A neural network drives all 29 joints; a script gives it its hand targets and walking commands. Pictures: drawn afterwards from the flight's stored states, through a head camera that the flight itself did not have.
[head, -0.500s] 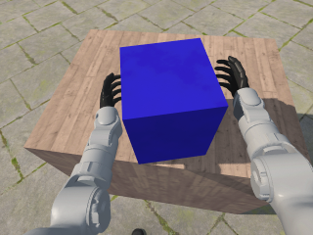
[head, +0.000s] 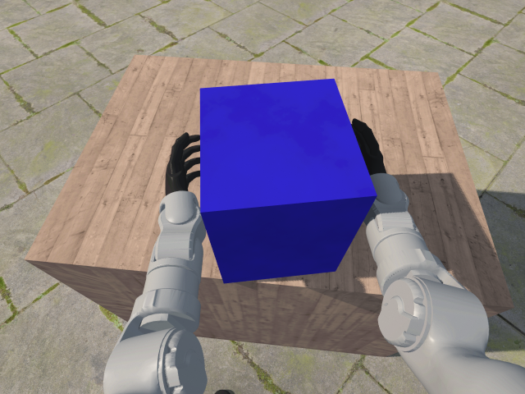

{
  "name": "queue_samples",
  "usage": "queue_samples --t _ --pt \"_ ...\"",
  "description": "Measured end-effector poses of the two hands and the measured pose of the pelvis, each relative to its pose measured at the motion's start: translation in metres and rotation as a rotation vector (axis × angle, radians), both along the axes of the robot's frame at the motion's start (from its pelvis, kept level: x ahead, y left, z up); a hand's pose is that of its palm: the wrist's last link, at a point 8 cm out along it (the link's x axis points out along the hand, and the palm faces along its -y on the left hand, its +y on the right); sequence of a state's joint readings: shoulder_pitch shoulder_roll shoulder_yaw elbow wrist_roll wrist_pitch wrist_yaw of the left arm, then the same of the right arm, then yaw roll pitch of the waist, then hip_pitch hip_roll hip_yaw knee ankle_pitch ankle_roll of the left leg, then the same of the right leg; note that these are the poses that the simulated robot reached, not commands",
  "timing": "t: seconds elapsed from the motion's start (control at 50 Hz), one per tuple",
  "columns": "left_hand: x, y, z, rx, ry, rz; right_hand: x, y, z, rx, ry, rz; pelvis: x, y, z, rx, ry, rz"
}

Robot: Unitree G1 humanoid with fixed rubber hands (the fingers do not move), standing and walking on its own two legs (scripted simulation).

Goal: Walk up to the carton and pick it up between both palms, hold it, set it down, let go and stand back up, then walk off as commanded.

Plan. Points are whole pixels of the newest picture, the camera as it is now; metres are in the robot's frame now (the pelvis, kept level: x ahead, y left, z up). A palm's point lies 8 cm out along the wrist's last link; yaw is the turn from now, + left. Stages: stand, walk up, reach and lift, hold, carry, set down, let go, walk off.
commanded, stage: reach and lift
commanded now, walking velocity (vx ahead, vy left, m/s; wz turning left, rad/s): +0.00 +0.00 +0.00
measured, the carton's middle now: (274, 189) +0.43 +0.02 +0.03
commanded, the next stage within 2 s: none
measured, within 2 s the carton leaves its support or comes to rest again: leaves its support in 1.72 s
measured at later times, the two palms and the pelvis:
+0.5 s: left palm (179, 190) +0.39 +0.17 +0.06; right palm (368, 171) +0.45 -0.12 +0.06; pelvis +0.01 -0.01 +0.00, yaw +2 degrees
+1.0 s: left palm (179, 190) +0.39 +0.17 +0.06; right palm (368, 171) +0.45 -0.12 +0.06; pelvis +0.01 -0.01 +0.00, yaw +1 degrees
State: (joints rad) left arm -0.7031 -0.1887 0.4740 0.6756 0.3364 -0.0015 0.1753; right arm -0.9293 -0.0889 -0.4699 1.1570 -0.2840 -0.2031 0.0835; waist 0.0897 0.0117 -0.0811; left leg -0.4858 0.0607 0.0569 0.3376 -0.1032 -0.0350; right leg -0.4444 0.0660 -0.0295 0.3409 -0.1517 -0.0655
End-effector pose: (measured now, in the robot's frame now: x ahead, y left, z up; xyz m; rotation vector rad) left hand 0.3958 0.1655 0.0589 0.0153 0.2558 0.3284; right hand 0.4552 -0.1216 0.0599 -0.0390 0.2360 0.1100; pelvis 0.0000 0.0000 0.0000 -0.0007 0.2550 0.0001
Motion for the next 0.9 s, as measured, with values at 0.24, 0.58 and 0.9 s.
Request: queue_samples --t 0.24,0.58,0.9 --pt "-0.005 0.000 0.000 0.007 0.008 0.011 -0.001 0.001 0.000 -0.010 -0.010 0.012 0.003 -0.007 0.000 0.003 -0.009 0.012" --pt "-0.006 0.000 -0.001 -0.005 0.010 0.014 -0.002 0.001 0.000 -0.020 -0.024 0.009 0.006 -0.012 0.001 0.012 -0.027 0.030" --pt "-0.005 0.000 -0.001 -0.013 0.008 0.014 -0.003 0.001 0.000 -0.026 -0.028 0.008 0.006 -0.006 0.001 0.007 -0.014 0.022"
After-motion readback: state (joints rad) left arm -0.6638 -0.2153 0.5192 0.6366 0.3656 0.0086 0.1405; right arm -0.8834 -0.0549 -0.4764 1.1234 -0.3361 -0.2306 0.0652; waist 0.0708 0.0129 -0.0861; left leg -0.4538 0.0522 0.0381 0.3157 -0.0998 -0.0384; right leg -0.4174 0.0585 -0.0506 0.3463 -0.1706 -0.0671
